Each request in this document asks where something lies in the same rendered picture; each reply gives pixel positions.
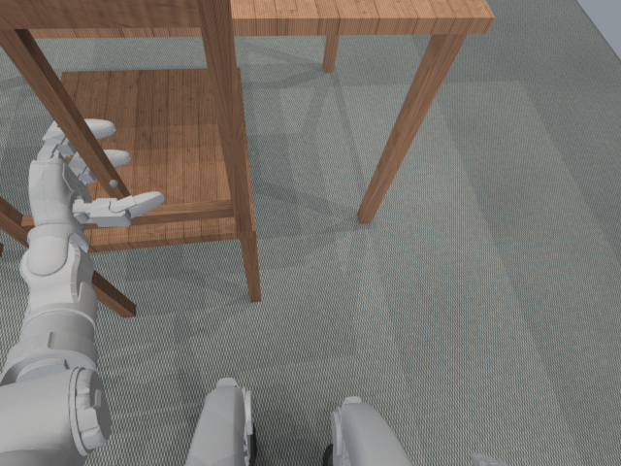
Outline left robot upper arm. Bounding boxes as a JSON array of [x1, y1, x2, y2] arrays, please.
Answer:
[[0, 367, 112, 466]]

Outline table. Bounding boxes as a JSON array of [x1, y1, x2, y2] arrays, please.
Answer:
[[0, 0, 495, 257]]

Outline robot thigh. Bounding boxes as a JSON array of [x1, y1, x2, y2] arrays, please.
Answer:
[[185, 385, 253, 466], [331, 403, 414, 466]]

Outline chair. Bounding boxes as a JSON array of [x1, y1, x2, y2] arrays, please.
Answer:
[[0, 0, 261, 318]]

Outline left robot forearm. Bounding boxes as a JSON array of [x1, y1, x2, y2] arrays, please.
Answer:
[[0, 222, 98, 386]]

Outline robot left thigh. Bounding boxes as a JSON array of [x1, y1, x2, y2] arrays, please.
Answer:
[[185, 385, 253, 466]]

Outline robot left hand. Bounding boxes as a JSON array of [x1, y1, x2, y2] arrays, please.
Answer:
[[28, 118, 165, 233]]

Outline robot right thigh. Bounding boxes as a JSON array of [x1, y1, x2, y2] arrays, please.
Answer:
[[331, 403, 414, 466]]

